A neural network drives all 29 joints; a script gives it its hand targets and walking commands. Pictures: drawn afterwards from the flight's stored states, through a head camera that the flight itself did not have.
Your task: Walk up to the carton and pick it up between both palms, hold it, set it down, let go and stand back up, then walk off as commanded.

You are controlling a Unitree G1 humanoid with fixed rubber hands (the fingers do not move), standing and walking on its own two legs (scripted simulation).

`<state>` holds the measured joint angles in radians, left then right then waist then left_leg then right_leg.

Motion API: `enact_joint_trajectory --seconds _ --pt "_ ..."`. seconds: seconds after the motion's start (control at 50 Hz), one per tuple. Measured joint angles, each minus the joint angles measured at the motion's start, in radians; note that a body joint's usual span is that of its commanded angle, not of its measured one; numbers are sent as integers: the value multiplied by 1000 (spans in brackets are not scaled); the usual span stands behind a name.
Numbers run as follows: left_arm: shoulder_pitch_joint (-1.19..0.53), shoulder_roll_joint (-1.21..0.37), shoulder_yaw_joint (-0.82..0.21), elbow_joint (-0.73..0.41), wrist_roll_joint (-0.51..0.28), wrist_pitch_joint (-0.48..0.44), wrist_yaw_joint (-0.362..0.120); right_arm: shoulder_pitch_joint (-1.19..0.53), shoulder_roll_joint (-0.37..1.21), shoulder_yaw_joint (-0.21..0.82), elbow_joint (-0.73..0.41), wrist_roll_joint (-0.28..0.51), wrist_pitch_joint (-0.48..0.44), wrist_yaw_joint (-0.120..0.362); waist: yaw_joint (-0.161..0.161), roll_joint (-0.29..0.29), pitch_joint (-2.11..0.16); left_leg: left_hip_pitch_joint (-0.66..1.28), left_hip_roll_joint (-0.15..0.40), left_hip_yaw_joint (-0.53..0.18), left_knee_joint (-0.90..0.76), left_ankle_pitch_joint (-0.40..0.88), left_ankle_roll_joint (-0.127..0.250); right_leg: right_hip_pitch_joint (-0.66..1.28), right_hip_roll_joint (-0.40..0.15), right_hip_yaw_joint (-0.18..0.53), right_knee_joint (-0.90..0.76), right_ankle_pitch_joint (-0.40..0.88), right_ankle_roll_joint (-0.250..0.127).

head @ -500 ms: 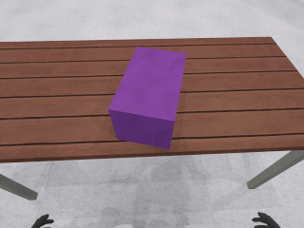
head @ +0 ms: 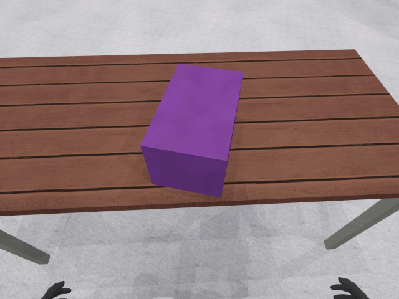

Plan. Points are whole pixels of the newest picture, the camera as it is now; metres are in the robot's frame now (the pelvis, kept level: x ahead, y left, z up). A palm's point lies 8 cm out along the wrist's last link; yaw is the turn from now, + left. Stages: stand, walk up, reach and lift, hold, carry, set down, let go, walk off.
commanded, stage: walk up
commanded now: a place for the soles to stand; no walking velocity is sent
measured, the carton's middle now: (198, 127) +0.52 +0.01 -0.01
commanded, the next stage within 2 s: reach and lift in 0.02 s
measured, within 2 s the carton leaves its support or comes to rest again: neither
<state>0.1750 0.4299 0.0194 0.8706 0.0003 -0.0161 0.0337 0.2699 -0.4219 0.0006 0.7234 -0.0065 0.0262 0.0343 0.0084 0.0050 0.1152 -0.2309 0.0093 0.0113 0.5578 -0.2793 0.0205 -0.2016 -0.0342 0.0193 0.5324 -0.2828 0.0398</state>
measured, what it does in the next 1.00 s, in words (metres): stands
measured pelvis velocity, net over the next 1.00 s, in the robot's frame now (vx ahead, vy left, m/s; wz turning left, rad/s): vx -0.01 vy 0.02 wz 0.00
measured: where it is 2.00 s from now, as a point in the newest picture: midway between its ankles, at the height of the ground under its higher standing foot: outside the picture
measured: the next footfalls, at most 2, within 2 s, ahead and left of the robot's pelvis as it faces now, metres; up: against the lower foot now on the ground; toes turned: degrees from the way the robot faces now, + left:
none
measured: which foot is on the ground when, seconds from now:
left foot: down 0.00-1.00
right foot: down 0.00-1.00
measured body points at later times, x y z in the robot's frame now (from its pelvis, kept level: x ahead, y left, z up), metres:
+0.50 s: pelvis +0.01 +0.00 +0.00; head +0.03 +0.02 +0.45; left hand +0.20 +0.29 -0.07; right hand +0.15 -0.29 -0.08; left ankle +0.02 +0.12 -0.73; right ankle +0.00 -0.15 -0.73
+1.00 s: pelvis -0.01 +0.02 +0.01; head -0.02 +0.05 +0.45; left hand +0.20 +0.29 -0.04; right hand +0.17 -0.23 -0.03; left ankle +0.02 +0.12 -0.73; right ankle +0.00 -0.15 -0.73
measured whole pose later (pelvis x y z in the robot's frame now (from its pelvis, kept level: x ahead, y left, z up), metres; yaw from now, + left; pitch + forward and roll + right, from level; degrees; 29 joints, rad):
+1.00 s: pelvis -0.01 +0.02 +0.01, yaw +0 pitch -9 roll -2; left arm 0.16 0.40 0.02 0.33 -0.03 0.23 -0.06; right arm 0.19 -0.14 -0.11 0.53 0.05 -0.08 -0.09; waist 0.01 -0.05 0.12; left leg -0.09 0.01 0.01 0.50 -0.25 0.00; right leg -0.03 -0.03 0.02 0.39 -0.21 0.04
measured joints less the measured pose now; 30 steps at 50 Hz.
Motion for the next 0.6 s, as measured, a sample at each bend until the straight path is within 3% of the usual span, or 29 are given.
enact_joint_trajectory --seconds 0.04,0.12,0.2,0.3,0.6 --pt "-1 0 0 -10 0 22 0 -4 2 -5 13 -13 -17 0 0 0 0 0 0 0 0 0 -3 -1 0 0 1 -1 -2" --pt "-39 -3 0 -167 0 301 -2 -64 20 -84 126 -98 -156 34 0 -2 7 -46 0 0 61 -24 -17 -52 0 0 73 -35 -24" --pt "-90 -22 -1 -311 0 424 -13 -95 20 -115 129 -99 -191 39 0 -3 9 -63 1 0 89 -40 -18 -71 0 1 105 -50 -22" --pt "-119 -30 0 -415 0 423 -35 -108 22 -116 129 -55 -211 21 0 -4 9 -57 2 0 87 -42 -18 -63 0 1 100 -50 -7" --pt "-50 -30 0 -417 0 310 -67 -108 189 -115 109 9 -243 -59 0 -58 9 81 3 3 -39 2 -18 91 0 0 -63 15 0"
